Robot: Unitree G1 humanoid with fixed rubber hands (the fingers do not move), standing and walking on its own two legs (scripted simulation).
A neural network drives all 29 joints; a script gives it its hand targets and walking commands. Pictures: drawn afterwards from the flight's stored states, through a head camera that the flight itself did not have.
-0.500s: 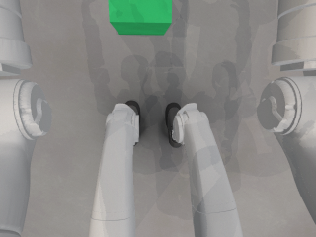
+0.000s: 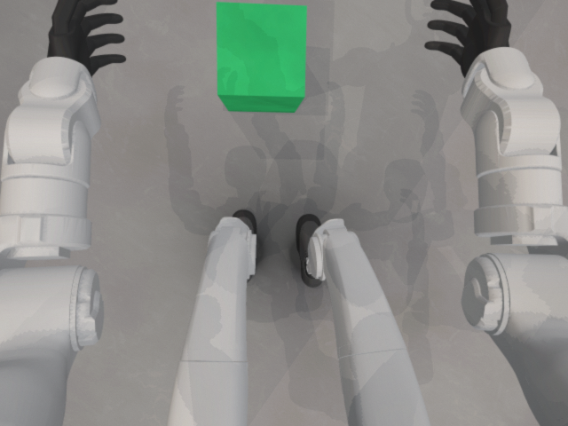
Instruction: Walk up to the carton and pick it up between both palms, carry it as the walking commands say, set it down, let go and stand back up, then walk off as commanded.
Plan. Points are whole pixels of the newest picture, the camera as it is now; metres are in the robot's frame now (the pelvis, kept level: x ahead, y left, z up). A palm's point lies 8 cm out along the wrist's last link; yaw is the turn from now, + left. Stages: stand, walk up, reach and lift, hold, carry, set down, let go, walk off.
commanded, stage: let go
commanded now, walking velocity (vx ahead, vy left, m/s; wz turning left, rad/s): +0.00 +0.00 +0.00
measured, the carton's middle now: (261, 66) +0.59 +0.03 -0.55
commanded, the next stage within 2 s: stand in 1.22 s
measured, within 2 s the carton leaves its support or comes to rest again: neither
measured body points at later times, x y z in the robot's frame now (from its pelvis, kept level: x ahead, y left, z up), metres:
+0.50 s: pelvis +0.05 +0.00 +0.07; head +0.17 +0.02 +0.50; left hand +0.31 +0.24 -0.01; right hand +0.33 -0.23 +0.00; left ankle +0.10 +0.09 -0.62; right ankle +0.08 -0.10 -0.62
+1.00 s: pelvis +0.07 +0.00 +0.09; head +0.07 +0.01 +0.54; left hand +0.22 +0.24 +0.01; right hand +0.26 -0.24 +0.04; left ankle +0.10 +0.09 -0.62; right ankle +0.08 -0.10 -0.62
